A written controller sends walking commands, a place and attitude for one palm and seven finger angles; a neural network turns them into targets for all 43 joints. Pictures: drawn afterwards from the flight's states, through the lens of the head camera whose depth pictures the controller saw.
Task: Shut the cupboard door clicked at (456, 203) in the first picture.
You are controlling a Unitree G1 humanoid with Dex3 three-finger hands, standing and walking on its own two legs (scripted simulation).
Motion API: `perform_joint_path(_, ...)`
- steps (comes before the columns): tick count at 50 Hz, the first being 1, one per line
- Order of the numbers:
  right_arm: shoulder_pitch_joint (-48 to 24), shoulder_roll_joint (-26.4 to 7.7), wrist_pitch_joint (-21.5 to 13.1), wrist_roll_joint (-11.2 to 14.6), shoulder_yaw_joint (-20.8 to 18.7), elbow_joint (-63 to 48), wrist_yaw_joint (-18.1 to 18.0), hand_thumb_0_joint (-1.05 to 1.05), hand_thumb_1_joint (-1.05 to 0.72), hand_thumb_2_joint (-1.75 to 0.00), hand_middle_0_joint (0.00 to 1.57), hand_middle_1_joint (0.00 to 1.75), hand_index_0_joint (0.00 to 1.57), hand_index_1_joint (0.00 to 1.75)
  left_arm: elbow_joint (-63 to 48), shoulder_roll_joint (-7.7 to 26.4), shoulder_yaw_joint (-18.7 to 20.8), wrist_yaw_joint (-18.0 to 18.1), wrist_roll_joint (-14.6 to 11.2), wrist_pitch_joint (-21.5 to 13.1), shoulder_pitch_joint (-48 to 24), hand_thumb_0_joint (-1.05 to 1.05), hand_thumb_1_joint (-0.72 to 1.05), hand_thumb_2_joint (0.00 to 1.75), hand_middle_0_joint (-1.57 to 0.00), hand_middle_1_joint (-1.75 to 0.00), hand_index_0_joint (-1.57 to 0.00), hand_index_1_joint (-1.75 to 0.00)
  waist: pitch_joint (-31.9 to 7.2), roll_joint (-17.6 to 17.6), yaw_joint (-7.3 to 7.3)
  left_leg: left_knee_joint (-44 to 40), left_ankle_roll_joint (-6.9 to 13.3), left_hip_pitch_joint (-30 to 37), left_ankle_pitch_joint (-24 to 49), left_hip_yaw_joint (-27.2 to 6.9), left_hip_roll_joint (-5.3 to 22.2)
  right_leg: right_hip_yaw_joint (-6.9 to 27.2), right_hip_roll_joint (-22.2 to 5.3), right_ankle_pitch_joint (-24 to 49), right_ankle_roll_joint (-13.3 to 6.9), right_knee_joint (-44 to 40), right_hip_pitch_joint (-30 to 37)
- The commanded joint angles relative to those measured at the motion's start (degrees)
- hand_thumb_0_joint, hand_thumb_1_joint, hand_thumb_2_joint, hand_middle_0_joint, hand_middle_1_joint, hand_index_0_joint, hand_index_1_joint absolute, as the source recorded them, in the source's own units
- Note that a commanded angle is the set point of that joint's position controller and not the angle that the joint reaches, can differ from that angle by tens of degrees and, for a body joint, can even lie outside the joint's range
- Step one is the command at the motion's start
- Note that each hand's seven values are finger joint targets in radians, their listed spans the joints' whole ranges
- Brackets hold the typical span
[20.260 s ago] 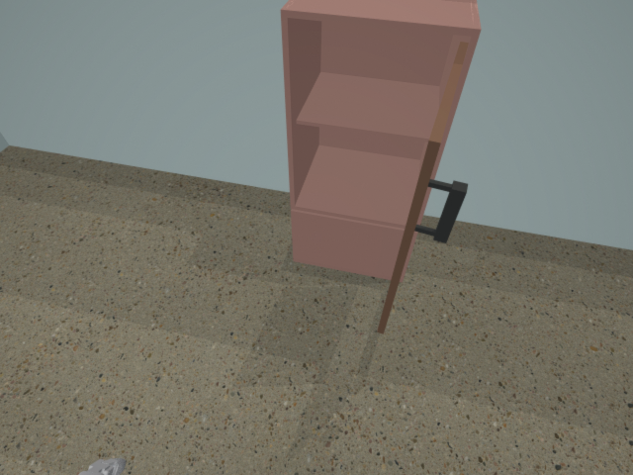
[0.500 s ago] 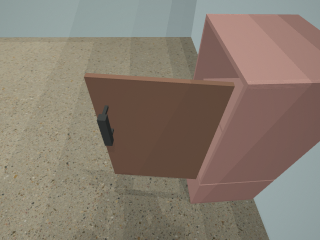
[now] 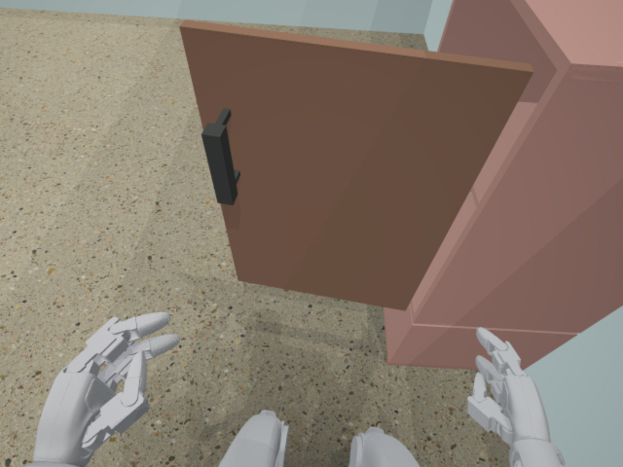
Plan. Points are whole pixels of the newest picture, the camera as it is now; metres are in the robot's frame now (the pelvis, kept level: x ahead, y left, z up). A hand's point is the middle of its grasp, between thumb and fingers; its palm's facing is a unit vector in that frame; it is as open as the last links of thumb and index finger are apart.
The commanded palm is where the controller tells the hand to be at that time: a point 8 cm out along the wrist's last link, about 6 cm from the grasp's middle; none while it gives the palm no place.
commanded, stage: raise the hand and make a fist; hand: left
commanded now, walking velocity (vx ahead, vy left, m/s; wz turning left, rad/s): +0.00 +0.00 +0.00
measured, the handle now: (226, 157) +0.51 +0.19 +0.09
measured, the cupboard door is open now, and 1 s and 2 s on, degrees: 82 82 82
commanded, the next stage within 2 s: bring the fist close to the handle in 1.40 s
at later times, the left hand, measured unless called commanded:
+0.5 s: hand (143, 349) +0.22 +0.21 +0.07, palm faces -0.05 -1.00 -0.02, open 3.5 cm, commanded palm +0.20 +0.26 +0.08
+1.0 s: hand (133, 316) +0.25 +0.23 +0.09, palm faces -0.05 -1.00 -0.04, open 3.1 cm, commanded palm +0.23 +0.28 +0.10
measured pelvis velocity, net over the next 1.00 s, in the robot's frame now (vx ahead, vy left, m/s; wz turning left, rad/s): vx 0.02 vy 0.04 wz -0.01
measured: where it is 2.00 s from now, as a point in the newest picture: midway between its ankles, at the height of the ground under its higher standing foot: outside the picture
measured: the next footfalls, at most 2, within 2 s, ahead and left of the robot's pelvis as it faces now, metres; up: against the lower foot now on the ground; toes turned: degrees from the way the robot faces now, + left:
none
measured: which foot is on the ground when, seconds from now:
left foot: down 0.00-1.00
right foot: down 0.00-1.00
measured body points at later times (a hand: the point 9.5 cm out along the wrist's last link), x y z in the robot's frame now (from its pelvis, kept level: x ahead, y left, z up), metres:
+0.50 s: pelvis +0.01 +0.04 +0.02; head +0.08 +0.05 +0.46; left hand +0.22 +0.27 +0.07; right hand +0.18 -0.21 -0.05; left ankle +0.05 +0.11 -0.63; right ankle +0.05 -0.07 -0.63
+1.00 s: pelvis +0.02 +0.04 +0.03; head +0.07 +0.06 +0.48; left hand +0.24 +0.28 +0.10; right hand +0.20 -0.19 -0.03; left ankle +0.05 +0.11 -0.63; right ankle +0.05 -0.07 -0.63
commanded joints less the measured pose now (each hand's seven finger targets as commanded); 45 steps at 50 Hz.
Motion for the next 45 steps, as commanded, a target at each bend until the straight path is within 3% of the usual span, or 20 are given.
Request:
perform_joint_path(1, 0.7, -6.8, -2.9, 0.1, -1.7, -5.9, -1.6, 0.0, -0.9, -0.9, 0.2, 0.3, 0.2, 0.3, -13.4, 7.2, -0.4, -2.1, -0.4, -2.6, -10.3, 0.0, 0.9, 0.9, -0.68, -0.82, -0.68, -0.82, -7.2, 3.4, -5.62, -9.4, 1.9, 3.3, 4.7, -1.5, -0.2, 13.8, -0.8, -5.6, 3.4, -19.1, 5.6)
perform_joint_path(2, 0.2, -6.7, -2.7, 0.4, -1.5, -5.8, -1.8, 0.0, -0.9, -0.9, 0.2, 0.3, 0.2, 0.3, -11.7, 7.8, 0.1, -2.7, -0.5, -0.7, -9.5, 0.0, 0.9, 0.9, -0.69, -0.84, -0.69, -0.84, -7.1, 4.2, -4.87, -9.6, 1.9, 3.4, 5.6, -1.5, -0.3, 14.0, -0.8, -4.7, 3.4, -19.3, 6.7)
perform_joint_path(6, 0.0, -5.3, -1.1, 0.8, -1.6, -7.4, -1.7, 0.0, -0.9, -0.9, 0.2, 0.3, 0.2, 0.3, -12.7, 9.5, 5.1, -1.8, -1.6, 5.6, -4.6, 0.0, 0.9, 0.9, -0.77, -0.92, -0.77, -0.92, -13.2, 2.4, -1.44, -12.3, 1.4, 4.8, 9.8, -1.3, -0.5, 13.3, -1.5, 0.4, 3.9, -19.6, 14.4)
perform_joint_path(7, -0.7, -4.7, -0.7, 0.6, -1.5, -7.5, -1.8, 0.0, -0.9, -0.9, 0.2, 0.3, 0.2, 0.3, -11.7, 9.6, 6.7, -1.1, -2.0, 6.6, -2.9, 0.0, 0.9, 0.9, -0.79, -0.94, -0.79, -0.94, -13.8, 0.4, -0.55, -12.3, 1.3, 3.9, 11.0, -1.5, -0.6, 13.6, -1.5, 3.1, 4.3, -19.2, 16.4)
perform_joint_path(9, -0.5, -4.0, -0.2, 0.5, -1.5, -7.6, -1.5, 0.0, -0.9, -0.9, 0.2, 0.3, 0.2, 0.3, -13.5, 8.3, 6.7, 0.0, -2.4, 6.4, -2.3, 0.0, 0.9, 0.9, -0.82, -0.98, -0.82, -0.98, -14.4, 0.2, -0.47, -13.1, 0.9, 4.6, 12.9, -1.6, -0.4, 12.6, -1.7, 7.6, 4.4, -18.3, 17.6)
perform_joint_path(12, -0.5, -4.2, 0.1, -0.1, -1.4, -7.3, -1.3, 0.0, -0.9, -0.9, 0.2, 0.3, 0.2, 0.3, -12.9, 7.2, 5.3, 1.6, -1.9, 4.7, -2.5, 0.0, 0.9, 0.9, -0.88, -1.04, -0.88, -1.04, -10.7, 0.0, -1.17, -14.2, 0.8, 4.9, 12.8, -2.0, -0.3, 10.5, -0.9, 7.8, 3.8, -17.1, 14.6)
perform_joint_path(16, 0.7, -5.4, -0.2, -0.3, -1.5, -7.7, -0.8, 0.0, -0.9, -0.9, 0.2, 0.3, 0.2, 0.3, -14.0, 5.2, 1.2, 1.8, -0.8, 1.7, -2.4, 0.0, 0.9, 0.9, -0.95, -1.12, -0.95, -1.12, -10.2, 2.1, -2.44, -16.1, 0.7, 8.2, 12.1, -2.6, -0.1, 6.9, -0.1, 7.0, 2.8, -15.2, 10.1)
perform_joint_path(21, 1.5, -6.3, 0.2, -0.3, -1.6, -8.5, -0.9, 0.0, -0.9, -0.9, 0.2, 0.3, 0.2, 0.3, -16.3, 6.9, 2.1, 2.3, -0.6, 0.9, -3.3, 0.0, 0.9, 0.9, -1.04, -1.22, -1.04, -1.22, -11.5, 2.8, -2.32, -17.6, 0.5, 10.1, 11.0, -3.4, -0.1, 5.8, 0.3, 6.4, 2.5, -14.7, 9.4)
perform_joint_path(22, 1.5, -6.5, 0.4, -0.4, -1.6, -8.5, -1.0, 0.0, -0.9, -0.9, 0.2, 0.3, 0.2, 0.3, -16.8, 8.1, 2.7, 2.7, -0.2, 1.1, -3.5, 0.0, 0.9, 0.9, -1.06, -1.24, -1.06, -1.24, -11.3, 3.7, -2.1, -17.9, 0.4, 10.9, 11.5, -3.6, 0.1, 5.4, 0.6, 7.1, 2.3, -14.3, 9.2)
perform_joint_path(24, 1.7, -6.4, 0.7, -0.3, -1.5, -8.7, -0.8, 0.0, -0.9, -0.9, 0.2, 0.3, 0.2, 0.3, -18.3, 7.2, 2.0, 3.3, -0.1, 1.2, -3.7, 0.0, 0.9, 0.9, -1.1, -1.28, -1.1, -1.28, -12.0, 5.9, -2.02, -19.1, -0.3, 13.0, 12.2, -4.1, 0.1, 4.6, 0.5, 8.0, 2.1, -14.0, 9.2)
perform_joint_path(30, 2.2, -6.8, 2.2, -0.3, -1.0, -9.7, -0.7, 0.0, -0.9, -0.9, 0.2, 0.3, 0.2, 0.3, -17.5, 6.2, 0.1, 4.1, 0.8, 3.2, -4.9, 0.0, 0.9, 0.9, -1.21, -1.4, -1.21, -1.4, -9.3, 5.5, -3.12, -21.3, -0.9, 14.6, 10.6, -5.4, 0.6, 3.6, 0.9, 7.9, 2.3, -15.0, 8.4)
perform_joint_path(32, 2.4, -7.0, 2.6, -0.4, -0.8, -9.7, -0.7, 0.0, -0.9, -0.9, 0.2, 0.3, 0.2, 0.3, -17.0, 7.4, 1.0, 4.0, 1.1, 3.9, -5.7, 0.0, 0.9, 0.9, -1.24, -1.44, -1.24, -1.44, -9.0, 5.5, -3.16, -21.5, -0.9, 14.9, 10.7, -5.7, 0.7, 3.6, 1.1, 8.1, 2.2, -15.3, 8.7)
perform_joint_path(35, 2.7, -6.9, 2.9, -0.3, -0.5, -10.3, -0.6, 0.0, -0.9, -0.9, 0.2, 0.3, 0.2, 0.3, -16.4, 6.6, 0.5, 3.9, 1.1, 4.6, -6.2, 0.0, 0.9, 0.9, -1.3, -1.5, -1.3, -1.5, -8.6, 5.5, -3.15, -22.6, -1.5, 15.9, 10.6, -6.1, 0.9, 3.1, 1.1, 8.1, 2.3, -15.6, 8.8)
perform_joint_path(42, 3.1, -7.1, 3.2, -0.5, -0.1, -10.0, -0.6, 0.0, -0.9, -0.9, 0.2, 0.3, 0.2, 0.3, -15.9, 8.8, 2.6, 3.2, 0.5, 5.3, -9.4, 0.0, 0.9, 0.9, -1.3, -1.5, -1.3, -1.5, -9.4, 5.2, -3.22, -22.2, -1.2, 16.3, 12.9, -5.5, 0.6, 3.7, 1.2, 10.2, 2.1, -16.7, 11.4)
perform_joint_path(45, 3.2, -7.0, 3.1, -0.4, 0.0, -9.9, -0.5, 0.0, -0.9, -0.9, 0.2, 0.3, 0.2, 0.3, -15.4, 8.3, 2.3, 2.7, 0.2, 5.5, -9.8, 0.0, 0.9, 0.9, -1.3, -1.5, -1.3, -1.5, -9.9, 5.7, -3.19, -22.4, -1.2, 16.6, 13.7, -5.0, 0.5, 3.7, 1.0, 10.6, 2.2, -17.3, 12.3)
